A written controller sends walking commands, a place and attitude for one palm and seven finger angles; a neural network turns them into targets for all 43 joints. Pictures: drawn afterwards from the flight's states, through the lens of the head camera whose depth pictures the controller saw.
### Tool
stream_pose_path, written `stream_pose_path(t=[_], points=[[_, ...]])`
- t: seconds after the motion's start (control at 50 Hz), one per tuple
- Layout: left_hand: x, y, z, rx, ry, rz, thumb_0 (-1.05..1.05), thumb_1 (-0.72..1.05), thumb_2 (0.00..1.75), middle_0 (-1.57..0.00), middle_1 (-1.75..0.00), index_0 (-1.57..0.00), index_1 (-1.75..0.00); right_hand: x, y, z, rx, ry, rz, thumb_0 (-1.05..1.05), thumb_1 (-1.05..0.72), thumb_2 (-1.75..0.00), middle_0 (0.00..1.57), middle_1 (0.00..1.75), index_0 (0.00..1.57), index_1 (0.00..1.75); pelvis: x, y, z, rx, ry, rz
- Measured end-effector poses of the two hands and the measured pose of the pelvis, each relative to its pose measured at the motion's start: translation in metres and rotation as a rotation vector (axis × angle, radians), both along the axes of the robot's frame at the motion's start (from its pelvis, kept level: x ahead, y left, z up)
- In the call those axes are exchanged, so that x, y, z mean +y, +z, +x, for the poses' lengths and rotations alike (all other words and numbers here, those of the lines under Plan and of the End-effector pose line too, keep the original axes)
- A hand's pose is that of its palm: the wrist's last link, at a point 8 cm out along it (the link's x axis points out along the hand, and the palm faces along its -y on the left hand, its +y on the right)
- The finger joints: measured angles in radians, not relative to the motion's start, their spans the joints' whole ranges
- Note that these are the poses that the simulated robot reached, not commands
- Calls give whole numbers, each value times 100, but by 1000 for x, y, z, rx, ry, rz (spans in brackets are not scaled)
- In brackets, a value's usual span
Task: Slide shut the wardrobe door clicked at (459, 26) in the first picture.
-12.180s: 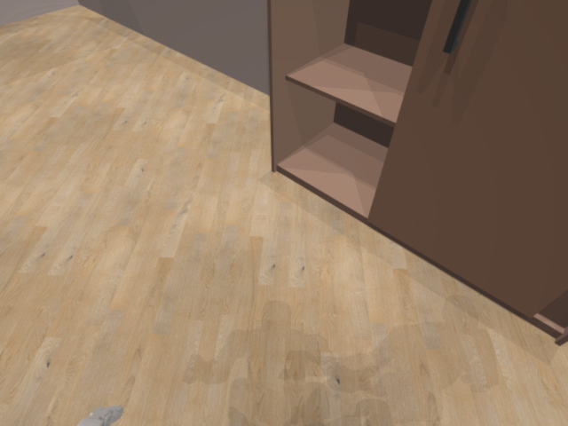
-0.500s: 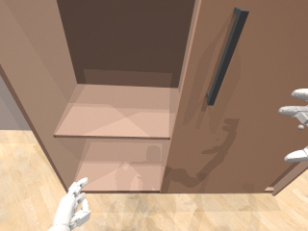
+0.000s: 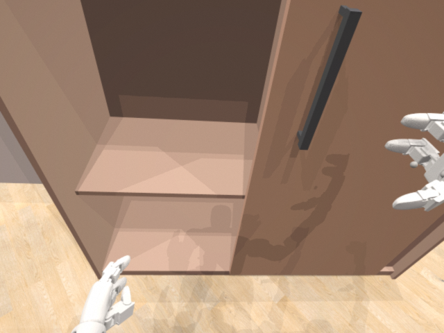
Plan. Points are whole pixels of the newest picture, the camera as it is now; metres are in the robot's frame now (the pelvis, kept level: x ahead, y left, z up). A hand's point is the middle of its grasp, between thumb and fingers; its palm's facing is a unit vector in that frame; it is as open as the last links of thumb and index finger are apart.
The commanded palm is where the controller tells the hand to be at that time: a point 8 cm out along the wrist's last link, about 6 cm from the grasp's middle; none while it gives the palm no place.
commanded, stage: move the hooked fingers beside the handle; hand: right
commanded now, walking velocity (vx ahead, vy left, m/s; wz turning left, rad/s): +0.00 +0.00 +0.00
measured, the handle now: (320, 87) +0.53 -0.18 +0.23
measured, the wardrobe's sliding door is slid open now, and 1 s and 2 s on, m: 0.57 0.57 0.57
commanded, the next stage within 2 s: none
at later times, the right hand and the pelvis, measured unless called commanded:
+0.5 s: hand (387, 140) +0.38 -0.26 +0.21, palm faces +0.03 +1.00 -0.06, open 14.0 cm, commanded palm +0.36 -0.31 +0.21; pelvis +0.01 +0.00 +0.00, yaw +1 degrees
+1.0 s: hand (360, 119) +0.46 -0.25 +0.20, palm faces +0.01 +1.00 -0.04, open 13.9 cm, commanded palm +0.44 -0.30 +0.20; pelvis +0.02 -0.01 +0.00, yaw +2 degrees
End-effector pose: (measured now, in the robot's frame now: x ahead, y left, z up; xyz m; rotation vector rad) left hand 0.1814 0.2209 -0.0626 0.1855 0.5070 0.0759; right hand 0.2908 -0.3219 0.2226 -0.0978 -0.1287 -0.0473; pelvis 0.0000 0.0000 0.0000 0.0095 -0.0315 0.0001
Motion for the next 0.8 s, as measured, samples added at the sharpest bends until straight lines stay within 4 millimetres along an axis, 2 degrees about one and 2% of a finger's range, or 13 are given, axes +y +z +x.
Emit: stream_pose_path(t=[0.08,0.2,0.32,0.44,0.64,0.8], points=[[5,-3,-6,19,19,3,1,90,90,-20,-30,-20,-30,2,1,14,4,13,13,-1,50,-30,31,121,31,120,0,0,1,10,5,-1],[17,-9,-20,70,58,19,1,90,90,-20,-30,-20,-30,-5,-7,32,54,-11,25,-1,50,-30,31,120,31,120,1,0,3,25,13,0],[25,-14,-31,114,85,37,1,90,90,-20,-30,-20,-30,0,-4,44,19,16,30,-1,50,-30,31,120,30,120,-1,0,6,32,15,0],[27,-16,-37,139,104,42,1,90,90,-20,-30,-20,-30,2,-11,62,67,12,42,-1,50,-30,31,120,30,120,-2,0,7,43,17,0],[27,-18,-45,171,126,44,1,90,90,-20,-30,-20,-30,4,-11,87,79,19,61,-1,50,-30,31,120,30,120,-4,0,10,60,24,1],[30,-24,-61,242,148,62,1,90,90,-20,-30,-20,-30,8,-11,110,82,31,51,-1,50,-30,31,120,30,120,-7,0,12,80,23,4]])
